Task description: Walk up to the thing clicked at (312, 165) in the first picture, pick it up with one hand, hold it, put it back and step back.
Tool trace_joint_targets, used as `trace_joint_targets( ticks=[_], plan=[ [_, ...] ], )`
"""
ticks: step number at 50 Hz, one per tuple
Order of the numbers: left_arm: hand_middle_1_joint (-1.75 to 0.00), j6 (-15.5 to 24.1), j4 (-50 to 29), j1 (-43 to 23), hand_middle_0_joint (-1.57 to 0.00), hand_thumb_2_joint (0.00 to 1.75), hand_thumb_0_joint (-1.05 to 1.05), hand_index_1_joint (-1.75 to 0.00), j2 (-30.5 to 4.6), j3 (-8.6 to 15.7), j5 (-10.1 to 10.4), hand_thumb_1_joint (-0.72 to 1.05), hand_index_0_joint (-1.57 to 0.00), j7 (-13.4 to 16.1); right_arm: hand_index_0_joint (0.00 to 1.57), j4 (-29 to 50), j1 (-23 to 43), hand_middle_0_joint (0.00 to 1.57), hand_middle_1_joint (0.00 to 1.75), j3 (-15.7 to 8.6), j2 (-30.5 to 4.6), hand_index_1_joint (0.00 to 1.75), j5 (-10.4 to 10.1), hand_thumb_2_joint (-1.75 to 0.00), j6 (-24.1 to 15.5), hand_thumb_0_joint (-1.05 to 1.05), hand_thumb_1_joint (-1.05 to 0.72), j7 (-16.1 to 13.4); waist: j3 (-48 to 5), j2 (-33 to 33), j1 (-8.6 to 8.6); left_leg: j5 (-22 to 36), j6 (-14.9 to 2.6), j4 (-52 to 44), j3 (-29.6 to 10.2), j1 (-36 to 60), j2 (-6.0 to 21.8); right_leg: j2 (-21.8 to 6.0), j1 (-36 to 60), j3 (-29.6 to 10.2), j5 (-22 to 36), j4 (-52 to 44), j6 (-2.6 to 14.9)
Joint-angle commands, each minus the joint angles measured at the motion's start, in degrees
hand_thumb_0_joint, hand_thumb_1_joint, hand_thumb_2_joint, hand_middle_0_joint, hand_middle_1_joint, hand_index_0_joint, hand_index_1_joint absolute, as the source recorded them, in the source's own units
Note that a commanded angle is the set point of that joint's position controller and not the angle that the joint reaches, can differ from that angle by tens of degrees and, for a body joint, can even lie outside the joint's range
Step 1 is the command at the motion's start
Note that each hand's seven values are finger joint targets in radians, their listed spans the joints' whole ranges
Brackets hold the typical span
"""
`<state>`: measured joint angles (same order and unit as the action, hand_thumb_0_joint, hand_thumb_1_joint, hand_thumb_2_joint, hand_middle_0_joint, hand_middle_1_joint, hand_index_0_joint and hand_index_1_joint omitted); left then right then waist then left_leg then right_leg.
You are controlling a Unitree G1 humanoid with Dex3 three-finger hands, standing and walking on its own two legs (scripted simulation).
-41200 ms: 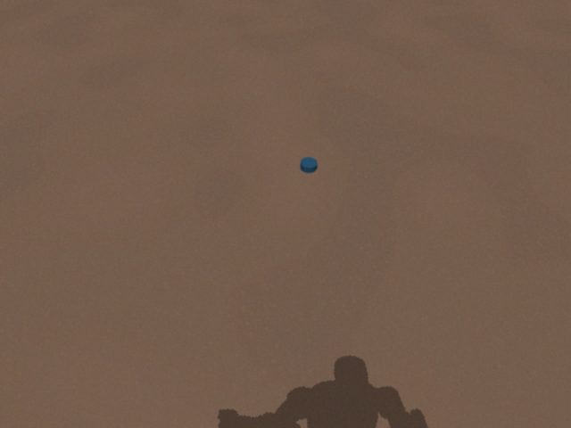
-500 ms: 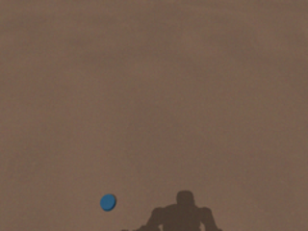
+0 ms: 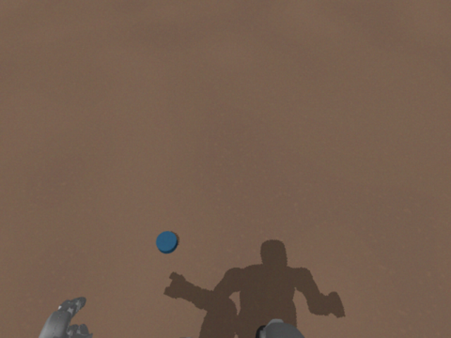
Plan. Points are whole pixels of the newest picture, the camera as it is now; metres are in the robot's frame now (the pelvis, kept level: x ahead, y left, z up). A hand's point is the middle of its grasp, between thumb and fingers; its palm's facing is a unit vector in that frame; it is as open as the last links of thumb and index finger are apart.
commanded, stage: step back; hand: left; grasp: from above
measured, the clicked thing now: (167, 242) +0.54 +0.26 -0.73
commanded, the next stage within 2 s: none
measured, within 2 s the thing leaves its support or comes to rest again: neither
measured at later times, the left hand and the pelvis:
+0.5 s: hand out of the picture +0.01 +0.26 -0.13, palm faces -0.10 -0.91 -0.40, open 7.4 cm; pelvis -0.11 +0.00 +0.00, yaw -5 degrees
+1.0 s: hand out of the picture -0.14 +0.30 -0.14, palm faces -0.08 -0.92 -0.38, open 7.4 cm; pelvis -0.26 +0.03 +0.01, yaw -5 degrees
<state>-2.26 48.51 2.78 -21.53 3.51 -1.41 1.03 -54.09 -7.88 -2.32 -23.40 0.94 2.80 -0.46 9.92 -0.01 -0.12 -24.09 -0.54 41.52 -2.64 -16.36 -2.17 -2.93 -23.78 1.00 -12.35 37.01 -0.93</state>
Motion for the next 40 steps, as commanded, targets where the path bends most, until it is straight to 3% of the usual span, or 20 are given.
trace_joint_targets(
  ticks=[1,2,3,5,10,14,17,19,20,21,22,24,26,31,34,35,36,37,38,40],
  plan=[
    [-0.3,-0.01,-5.35,3.25,-0.2,0.9,0.0,-0.3,-10.32,2.93,1.24,0.9,-0.2,0.36,0.2,3.57,-4.94,0.2,0.3,-5.13,-16.01,0.3,2.49,-0.9,-2.35,0.0,-0.9,-0.37,-14.98,9.58,0.02,24.69,-5.35,-21.34,-19.54,10.91,17.16,2.01,-1.97,-4.06,-4.82,9.52,3.17],
    [-0.3,0.15,-6.18,-2.13,-0.2,0.9,0.0,-0.3,-11.75,3.5,0.98,0.9,-0.2,1.26,0.2,4.98,-2.47,0.2,0.3,-5.81,-21.26,0.3,1.45,-0.9,-2.35,0.0,-0.9,0.14,-12.93,16.63,-3.08,32.76,-13.27,-22.29,-25.99,3.78,22.97,8.66,-3.58,-6.99,-25.14,18.71,1.64],
    [-0.3,0.17,-5.52,-3.19,-0.2,0.9,0.0,-0.3,-12.36,3.81,0.17,0.9,-0.2,1.7,0.2,5.37,-1.27,0.2,0.3,-5.69,-19.41,0.3,1.54,-0.9,-2.6,0.0,-0.9,-0.1,-10.83,13.45,-2.98,32.88,-14.91,-22.33,-25.8,0.3,23.63,8.96,-2.99,-12.04,-25.74,27.16,1.75],
    [-0.3,0.17,-4.13,1.13,-0.2,0.9,0.0,-0.3,-10.94,3.66,1.37,0.9,-0.2,1.6,0.2,6.45,3.68,0.2,0.3,-3.85,-13.43,0.3,1.76,-0.9,-2.56,0.0,-0.9,-0.86,-10.47,6.73,0.83,40.74,-11.54,-17.08,-13.37,6.15,16.5,9.45,-7.27,-13.33,-19.53,33.71,2.28],
    [-0.3,0.81,-4.8,3.03,-0.2,0.9,0.0,-0.3,-10.16,3.53,0.71,0.9,-0.2,0.92,0.2,7.55,-1.82,0.2,0.3,-3.75,-11.09,0.3,0.56,-0.9,-2.49,0.0,-0.9,-1.79,-12.62,6.81,-1.74,48.84,-14.1,-11.73,-11.5,17.1,17.44,7.64,-8.6,-9.74,-18.79,28.44,-0.54],
    [-0.3,1.05,-5.42,4.36,-0.2,0.9,0.0,-0.3,-9.64,3.33,0.76,0.9,-0.2,0.53,0.2,8.38,-2.18,0.2,0.3,-4.37,-13.01,0.3,0.59,-0.9,-2.17,0.0,-0.9,-1.79,-12.95,9.04,-2.23,42.31,-13.93,-11.76,-10.46,15.21,17.79,5.18,-2.78,-6.55,-17.01,14.74,-0.09],
    [-0.3,1.79,-3.37,8.66,-0.2,0.9,0.0,-0.3,-9.19,3.63,0.39,0.9,-0.2,0.18,0.2,9.42,0.12,0.2,0.3,-4.22,-13.42,0.3,0.27,-0.9,-1.43,0.0,-0.9,-1.23,-14.84,9.24,-0.41,33.23,-11.36,-9.04,-8.54,9.54,15.36,4.47,7.79,-2.06,-8.24,-3.45,1.36],
    [-0.3,2.37,-1.7,12.22,-0.2,0.9,0.0,-0.3,-10.24,4.05,-0.42,0.9,-0.2,0.22,0.2,9.59,1.32,0.2,0.3,-3.67,-12.05,0.3,-0.81,-0.9,-1.0,0.0,-0.9,-0.88,-15.72,6.45,1.31,23.76,-7.11,-5.67,-6.5,1.54,12.93,3.65,16.94,-3.1,3.69,-12.58,2.92],
    [-0.3,2.75,-2.2,11.54,-0.2,0.9,0.0,-0.3,-14.06,5.01,-1.19,0.9,-0.2,0.18,0.2,10.07,0.24,0.2,0.3,-3.06,-9.8,0.3,-1.02,-0.9,-1.01,0.0,-0.9,-0.67,-14.86,-3.06,0.4,11.82,-3.39,-0.19,-4.38,-9.72,7.7,-4.4,21.06,-15.92,5.25,-13.23,5.73],
    [-0.3,2.31,-3.43,8.47,-0.2,0.9,0.0,-0.3,-19.64,6.13,-0.17,0.9,-0.2,-0.14,0.2,10.66,2.41,0.2,0.3,-2.93,-8.37,0.3,-1.25,-0.9,-0.9,0.0,-0.9,-1.08,-11.62,-15.41,2.19,-6.78,-0.22,11.55,1.2,-11.12,-2.16,-16.48,11.49,-28.77,9.25,-17.42,16.12],
    [-0.3,2.71,-5.6,6.3,-0.2,0.9,0.0,-0.3,-20.2,6.08,-0.94,0.9,-0.2,-0.03,0.2,10.04,3.49,0.2,0.3,-3.79,-10.15,0.3,-0.74,-0.9,-0.46,0.0,-0.9,-1.45,-8.46,-13.82,2.55,-13.11,0.46,23.2,-4.97,-9.2,-2.14,-20.49,3.8,-33.64,12.76,-18.12,19.73],
    [-0.3,2.77,-6.79,2.02,-0.2,0.9,0.0,-0.3,-14.78,4.65,0.06,0.9,-0.2,0.51,0.2,7.99,-1.2,0.2,0.3,-3.62,-10.29,0.3,-1.47,-0.9,-0.41,0.0,-0.9,-1.13,-7.8,-5.44,-0.43,-6.18,0.6,28.99,-8.39,-9.57,-4.28,-12.72,5.25,-20.7,18.23,-14.25,15.3],
    [-0.3,2.3,-7.6,-0.5,-0.2,0.9,0.0,-0.3,-14.1,4.84,-0.46,0.9,-0.2,0.77,0.2,7.07,-3.99,0.2,0.3,-3.23,-10.3,0.3,-1.46,-0.9,-1.02,0.0,-0.9,-1.25,-9.42,-8.1,-1.19,-4.29,1.47,29.3,-6.3,-9.31,-4.86,-10.29,7.27,-14.68,19.03,-12.04,13.48],
    [-0.3,1.51,-7.9,4.59,-0.2,0.9,0.0,-0.3,-13.07,4.4,-0.91,0.9,-0.2,1.22,0.2,8.36,-2.6,0.2,0.3,-2.84,-9.26,0.3,-0.51,-0.9,-1.64,0.0,-0.9,-1.19,-12.11,-10.52,2.51,-6.91,1.75,7.03,-1.66,-9.73,-1.0,-10.99,19.81,-14.15,22.48,-8.12,13.17],
    [-0.3,0.53,-8.9,2.56,-0.2,0.9,0.0,-0.3,-14.28,4.16,0.23,0.9,-0.2,0.74,0.2,6.55,-7.97,0.2,0.3,-3.41,-8.41,0.3,0.27,-0.9,-2.41,0.0,-0.9,-0.95,-14.61,-10.04,-0.47,6.97,0.25,-15.6,2.7,0.37,0.3,-9.26,18.09,-11.77,23.26,-0.63,10.23],
    [-0.3,-0.01,-9.11,3.23,-0.2,0.9,0.0,-0.3,-12.96,3.43,0.45,0.9,-0.2,0.47,0.2,6.26,-8.05,0.2,0.3,-4.06,-9.54,0.3,0.81,-0.9,-2.78,0.0,-0.9,-0.95,-13.95,-6.74,-0.55,15.14,-0.39,-18.77,-0.17,4.87,1.63,-6.83,11.75,-10.57,16.56,1.25,7.31],
    [-0.3,-0.26,-9.38,5.02,-0.2,0.9,0.0,-0.3,-10.65,2.95,0.67,0.9,-0.2,0.24,0.2,6.94,-7.0,0.2,0.3,-5.18,-13.67,0.3,1.69,-0.9,-2.98,0.0,-0.9,-0.89,-13.7,3.52,0.39,20.64,-3.73,-20.43,-14.63,10.05,12.05,-0.67,1.02,-7.04,2.09,8.01,4.11],
    [-0.3,-0.06,-10.57,0.45,-0.2,0.9,0.0,-0.3,-11.53,3.34,1.08,0.9,-0.2,0.96,0.2,8.56,-3.99,0.2,0.3,-6.06,-20.53,0.3,1.31,-0.9,-2.69,0.0,-0.9,-0.12,-11.55,15.61,-1.98,29.11,-12.17,-22.95,-26.85,2.57,22.7,7.87,-3.0,-4.19,-23.81,18.1,1.89],
    [-0.3,-0.17,-9.56,-1.76,-0.2,0.9,0.0,-0.3,-12.78,4.22,0.06,0.9,-0.2,1.63,0.2,8.66,-3.94,0.2,0.3,-6.36,-20.09,0.3,1.63,-0.9,-2.96,0.0,-0.9,-0.36,-9.84,11.91,-3.59,28.2,-15.08,-23.45,-29.85,-3.12,24.36,8.37,-0.93,-11.55,-26.28,27.73,2.04],
    [-0.3,-0.44,-7.43,2.28,-0.2,0.9,0.0,-0.3,-11.48,3.99,1.34,0.9,-0.2,1.39,0.2,8.79,0.61,0.2,0.3,-4.41,-14.2,0.3,1.49,-0.9,-3.21,0.0,-0.9,-1.09,-10.02,4.3,0.7,35.71,-11.89,-18.49,-16.73,2.99,17.89,9.27,-5.11,-14.49,-20.01,35.77,2.78]
  ],
)
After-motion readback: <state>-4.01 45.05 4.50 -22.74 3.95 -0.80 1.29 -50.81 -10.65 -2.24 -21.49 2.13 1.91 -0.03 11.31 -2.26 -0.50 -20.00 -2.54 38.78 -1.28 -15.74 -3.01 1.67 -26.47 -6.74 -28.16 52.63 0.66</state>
